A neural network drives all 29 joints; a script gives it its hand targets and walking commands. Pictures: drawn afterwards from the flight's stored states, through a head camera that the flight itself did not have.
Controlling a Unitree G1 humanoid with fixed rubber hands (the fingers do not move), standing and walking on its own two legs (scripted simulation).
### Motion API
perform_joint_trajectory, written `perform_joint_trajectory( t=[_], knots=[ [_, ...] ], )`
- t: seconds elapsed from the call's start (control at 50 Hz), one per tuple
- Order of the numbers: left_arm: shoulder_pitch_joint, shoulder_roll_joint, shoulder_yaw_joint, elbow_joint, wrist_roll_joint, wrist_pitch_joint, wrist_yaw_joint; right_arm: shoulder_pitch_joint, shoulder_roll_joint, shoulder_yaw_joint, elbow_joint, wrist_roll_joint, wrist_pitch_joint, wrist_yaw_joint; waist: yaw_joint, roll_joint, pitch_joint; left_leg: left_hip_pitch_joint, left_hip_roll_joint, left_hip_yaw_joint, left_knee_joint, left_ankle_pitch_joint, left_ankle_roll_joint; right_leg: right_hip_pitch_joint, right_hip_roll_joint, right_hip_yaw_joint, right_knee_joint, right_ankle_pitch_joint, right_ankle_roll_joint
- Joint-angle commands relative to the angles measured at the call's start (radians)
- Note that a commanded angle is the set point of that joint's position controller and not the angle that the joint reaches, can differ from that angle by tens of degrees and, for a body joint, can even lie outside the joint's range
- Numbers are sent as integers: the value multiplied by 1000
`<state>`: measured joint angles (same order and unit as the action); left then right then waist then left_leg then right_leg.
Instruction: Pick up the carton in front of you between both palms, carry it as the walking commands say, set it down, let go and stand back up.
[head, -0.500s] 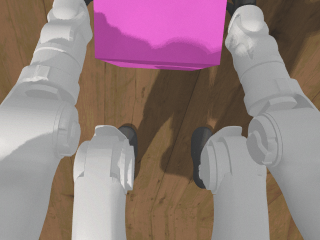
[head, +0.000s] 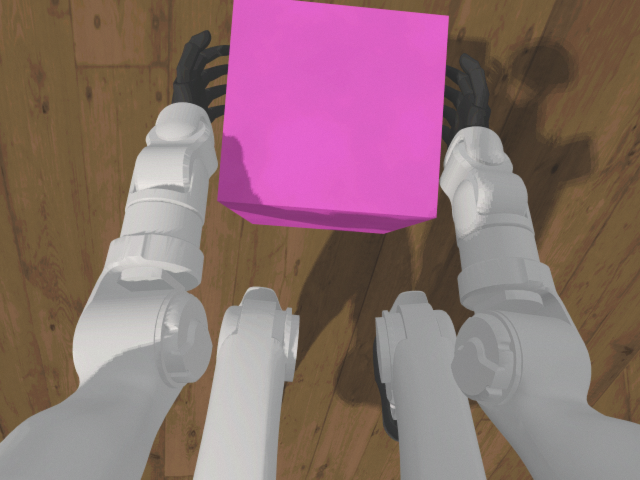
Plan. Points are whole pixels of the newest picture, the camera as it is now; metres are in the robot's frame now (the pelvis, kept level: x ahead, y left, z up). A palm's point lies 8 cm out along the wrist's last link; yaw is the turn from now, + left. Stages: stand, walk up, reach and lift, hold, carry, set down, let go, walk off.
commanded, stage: reach and lift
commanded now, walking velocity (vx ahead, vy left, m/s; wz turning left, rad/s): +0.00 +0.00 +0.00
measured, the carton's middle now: (327, 144) +0.51 +0.02 -0.14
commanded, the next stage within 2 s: none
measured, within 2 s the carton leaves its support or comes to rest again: neither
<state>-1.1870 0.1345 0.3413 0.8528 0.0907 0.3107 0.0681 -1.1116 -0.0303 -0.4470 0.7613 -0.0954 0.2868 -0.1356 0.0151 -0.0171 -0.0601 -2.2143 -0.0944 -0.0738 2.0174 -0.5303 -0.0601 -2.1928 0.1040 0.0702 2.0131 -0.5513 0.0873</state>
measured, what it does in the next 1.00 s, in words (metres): rises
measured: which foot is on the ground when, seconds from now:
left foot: down 0.00-1.00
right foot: down 0.00-1.00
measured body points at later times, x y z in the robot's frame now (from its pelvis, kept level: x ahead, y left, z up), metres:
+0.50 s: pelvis +0.01 +0.00 +0.12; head +0.24 +0.01 +0.51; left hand +0.49 +0.17 +0.06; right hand +0.49 -0.14 +0.06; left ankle +0.11 +0.13 -0.38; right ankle +0.11 -0.13 -0.38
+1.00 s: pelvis +0.07 -0.01 +0.26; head +0.18 +0.00 +0.70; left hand +0.44 +0.16 +0.23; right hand +0.45 -0.14 +0.23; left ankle +0.11 +0.13 -0.38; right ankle +0.11 -0.13 -0.38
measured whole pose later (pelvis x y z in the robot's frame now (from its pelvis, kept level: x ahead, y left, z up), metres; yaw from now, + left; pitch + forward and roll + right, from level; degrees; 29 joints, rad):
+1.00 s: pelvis +0.07 -0.01 +0.26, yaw +2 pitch +25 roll +0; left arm -0.55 -0.09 0.37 0.62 0.21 0.32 0.02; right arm -0.53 0.13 -0.38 0.60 -0.20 0.31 -0.07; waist 0.01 -0.01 -0.21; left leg -1.12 -0.08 -0.13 1.09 -0.41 -0.04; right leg -1.10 0.09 0.12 1.10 -0.43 0.03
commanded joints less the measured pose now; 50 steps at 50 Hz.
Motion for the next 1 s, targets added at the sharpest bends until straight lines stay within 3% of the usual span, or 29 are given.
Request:
perform_joint_trajectory(
  t=[0.0,0.04,0.14,0.22,0.24,0.26,0.32,0.34,0.36,0.42,0.44,0.46,0.48,0.5,0.52,0.54,0.56,0.58,0.6,0.62,0.64,0.66,0.74,0.76,0.78,0.8,0.82,0.96,0.98],
  knots=[
    [-568,-1068,-347,-19,-50,11,-275,-660,986,409,10,29,25,272,-15,39,-942,580,-64,151,-289,77,41,473,76,-175,-265,72,-66],
    [-564,-1047,-299,9,-15,13,-275,-683,982,376,43,7,30,280,4,34,-913,575,-69,151,-335,38,47,466,74,-174,-296,40,-67],
    [-533,-1090,-266,18,24,19,-284,-666,1021,365,30,-12,30,289,10,23,-995,666,-74,155,-397,92,45,564,79,-161,-375,90,-62],
    [-493,-1126,-308,-11,11,31,-289,-609,1065,404,17,-4,45,301,7,27,-1054,743,-73,152,-452,150,43,639,83,-163,-423,146,-54],
    [-482,-1150,-326,-33,-5,32,-294,-609,1071,425,-9,12,45,302,-13,25,-1080,780,-70,146,-456,163,39,662,85,-165,-429,164,-55],
    [-471,-1150,-337,-39,-4,38,-296,-585,1066,424,6,12,49,306,7,60,-1083,796,-73,152,-470,165,38,666,80,-158,-445,158,-57],
    [-448,-1179,-386,-89,-33,38,-299,-559,1113,491,-46,39,55,309,-7,30,-1140,858,-76,149,-500,206,32,765,86,-152,-490,196,-52],
    [-439,-1197,-404,-103,-40,39,-299,-562,1139,523,-65,64,52,311,16,25,-1150,892,-73,145,-510,240,35,783,85,-149,-491,224,-45],
    [-427,-1188,-421,-111,-44,43,-297,-526,1135,525,-66,67,56,312,2,35,-1147,905,-74,142,-523,243,32,811,82,-145,-507,231,-46],
    [-393,-1220,-480,-168,-73,42,-293,-486,1158,587,-87,91,62,312,16,42,-1173,970,-76,139,-553,264,28,866,81,-141,-536,249,-45],
    [-366,-1218,-474,-142,-67,48,-292,-466,1144,574,-87,79,64,311,-5,30,-1132,970,-77,130,-578,251,29,880,84,-140,-562,244,-45],
    [-340,-1227,-478,-155,-69,45,-292,-444,1166,596,-103,95,66,310,25,33,-1128,997,-77,137,-593,251,29,918,83,-127,-583,242,-43],
    [-326,-1233,-491,-160,-76,45,-290,-428,1161,593,-99,94,66,311,3,24,-1112,1013,-76,123,-609,249,30,925,81,-135,-596,240,-43],
    [-314,-1223,-482,-151,-70,43,-290,-428,1164,612,-99,84,67,311,7,-3,-1085,1015,-78,120,-622,235,33,930,82,-133,-610,228,-38],
    [-294,-1231,-484,-153,-67,47,-288,-391,1165,584,-96,81,66,309,-14,28,-1059,1031,-77,113,-646,218,32,948,80,-129,-631,217,-45],
    [-285,-1226,-481,-153,-67,44,-288,-378,1171,594,-81,87,66,307,13,26,-1025,1053,-77,116,-667,215,31,956,83,-122,-650,209,-47],
    [-261,-1242,-476,-136,-62,43,-287,-362,1168,587,-83,69,63,307,-8,26,-1007,1061,-77,107,-686,202,35,977,78,-118,-674,198,-48],
    [-238,-1220,-472,-137,-50,42,-286,-340,1164,586,-69,72,63,308,14,29,-980,1084,-72,107,-699,210,35,981,77,-108,-692,203,-49],
    [-229,-1245,-474,-136,-49,39,-285,-304,1166,581,-70,58,60,310,-7,17,-966,1102,-71,98,-723,216,35,998,79,-111,-710,214,-50],
    [-199,-1239,-472,-142,-48,33,-286,-292,1180,586,-70,65,58,307,20,26,-957,1113,-73,104,-736,229,35,1034,76,-97,-729,229,-50],
    [-196,-1237,-472,-140,-47,26,-285,-293,1183,599,-78,68,52,307,4,-5,-951,1132,-69,92,-751,238,41,1055,76,-102,-745,236,-44],
    [-174,-1252,-475,-140,-36,28,-283,-267,1179,575,-59,48,49,310,6,24,-933,1148,-70,86,-778,230,37,1062,75,-96,-765,231,-51],
    [-89,-1257,-463,-134,-18,17,-286,-198,1186,584,-78,37,39,306,2,8,-861,1236,-64,68,-849,250,45,1143,67,-73,-850,244,-52],
    [-92,-1258,-466,-133,-19,16,-286,-163,1173,577,-48,24,38,306,-8,32,-837,1233,-63,67,-870,245,42,1166,62,-67,-869,247,-61],
    [-60,-1252,-470,-142,-21,12,-286,-143,1198,578,-61,27,38,305,-19,0,-834,1279,-60,57,-897,256,45,1208,66,-67,-896,260,-55],
    [-35,-1249,-475,-154,-10,12,-286,-113,1183,578,-54,22,38,306,11,23,-822,1291,-60,61,-921,268,42,1232,59,-60,-914,274,-59],
    [-33,-1258,-474,-150,-11,8,-286,-96,1196,586,-67,22,33,307,-7,24,-816,1332,-58,53,-934,273,44,1249,57,-55,-933,276,-60],
    [126,-1257,-517,-195,-1,-1,-282,57,1195,645,-104,23,24,311,3,26,-720,1512,-41,24,-1088,361,49,1417,39,-25,-1087,357,-65],
    [143,-1266,-532,-205,-13,0,-282,90,1194,648,-105,20,29,310,-15,20,-706,1533,-37,18,-1107,379,49,1471,35,-19,-1111,382,-69]
  ],
)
